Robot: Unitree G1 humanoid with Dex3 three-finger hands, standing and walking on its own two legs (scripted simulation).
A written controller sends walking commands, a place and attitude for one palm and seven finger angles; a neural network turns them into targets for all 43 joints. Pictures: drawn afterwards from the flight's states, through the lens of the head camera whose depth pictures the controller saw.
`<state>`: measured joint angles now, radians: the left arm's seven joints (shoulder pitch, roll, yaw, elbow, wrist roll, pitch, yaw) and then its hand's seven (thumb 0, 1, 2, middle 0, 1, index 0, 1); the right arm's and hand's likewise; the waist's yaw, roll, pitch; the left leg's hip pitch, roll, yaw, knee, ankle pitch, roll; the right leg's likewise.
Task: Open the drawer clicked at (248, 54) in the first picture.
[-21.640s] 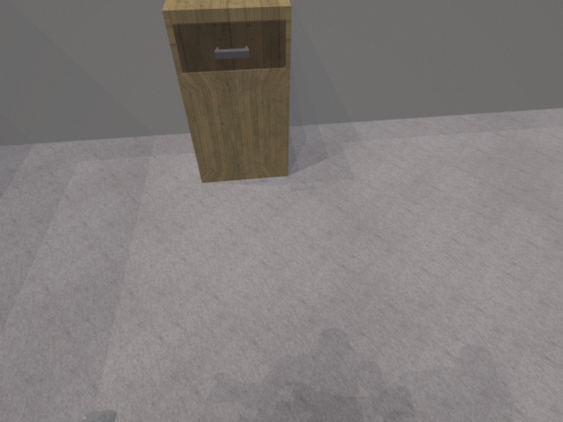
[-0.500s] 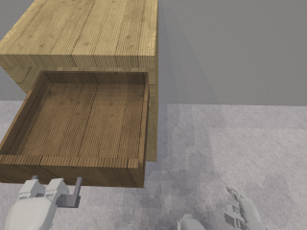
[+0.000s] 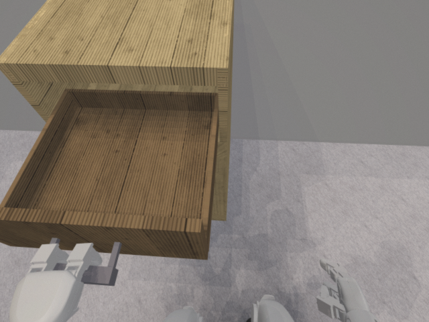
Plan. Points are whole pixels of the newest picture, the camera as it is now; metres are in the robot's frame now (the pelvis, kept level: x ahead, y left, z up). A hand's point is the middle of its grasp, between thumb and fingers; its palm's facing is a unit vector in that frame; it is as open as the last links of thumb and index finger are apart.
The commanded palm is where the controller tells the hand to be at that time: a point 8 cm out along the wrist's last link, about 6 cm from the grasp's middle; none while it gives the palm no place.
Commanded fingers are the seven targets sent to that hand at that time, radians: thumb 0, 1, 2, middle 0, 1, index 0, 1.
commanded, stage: open the thumb to release the handle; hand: left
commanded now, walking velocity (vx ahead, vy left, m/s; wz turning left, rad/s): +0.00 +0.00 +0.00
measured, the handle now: (80, 259) +0.21 +0.26 +0.00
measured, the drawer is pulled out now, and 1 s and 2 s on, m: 0.30 0.30 0.30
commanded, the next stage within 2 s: lift the hand off the handle in 0.36 s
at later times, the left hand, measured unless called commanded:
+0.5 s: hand (70, 300) +0.15 +0.26 -0.01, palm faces -0.09 -0.07 -0.99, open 13.4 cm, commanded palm +0.14 +0.26 +0.04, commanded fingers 0.00 -0.50 0.30 -0.30 -1.20 -0.30 -1.20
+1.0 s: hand (60, 292) +0.16 +0.26 +0.02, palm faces -0.01 -0.05 -1.00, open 13.8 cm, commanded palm +0.15 +0.25 +0.07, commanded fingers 0.00 -0.50 0.30 -0.30 -1.20 -0.30 -1.20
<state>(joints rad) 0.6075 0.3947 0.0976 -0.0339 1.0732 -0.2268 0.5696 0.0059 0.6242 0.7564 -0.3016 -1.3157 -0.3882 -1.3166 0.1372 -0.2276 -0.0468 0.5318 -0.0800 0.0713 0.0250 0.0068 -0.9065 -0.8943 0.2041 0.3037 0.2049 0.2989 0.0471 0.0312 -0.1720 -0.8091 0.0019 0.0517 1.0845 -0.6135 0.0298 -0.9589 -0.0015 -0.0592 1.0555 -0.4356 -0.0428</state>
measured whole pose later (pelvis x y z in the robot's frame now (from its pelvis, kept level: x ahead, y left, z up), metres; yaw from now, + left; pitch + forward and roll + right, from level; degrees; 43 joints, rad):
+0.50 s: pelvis -0.01 -0.01 +0.01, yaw +0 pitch +17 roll +1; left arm 0.54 0.39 0.09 0.05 1.05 -0.19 0.54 0.00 -0.42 0.33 -0.30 -1.19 -0.33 -1.21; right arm 0.15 -0.25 -0.04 0.53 -0.07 0.06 0.01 0.01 -0.91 -0.89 0.20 0.30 0.21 0.30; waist 0.03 0.03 -0.16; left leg -0.76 0.01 0.05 1.03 -0.57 0.02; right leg -0.90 0.00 -0.07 1.00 -0.40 -0.06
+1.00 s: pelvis -0.02 -0.01 +0.02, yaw +1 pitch +14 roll +0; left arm 0.51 0.39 0.06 0.00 1.02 -0.11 0.52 0.00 -0.49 0.30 -0.32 -1.20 -0.32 -1.20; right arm 0.17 -0.24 -0.02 0.54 -0.05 0.06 -0.01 0.01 -0.91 -0.89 0.20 0.30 0.21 0.30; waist 0.04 0.05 -0.14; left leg -0.68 0.00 0.04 0.97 -0.53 0.02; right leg -0.82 0.00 -0.07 0.94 -0.37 -0.05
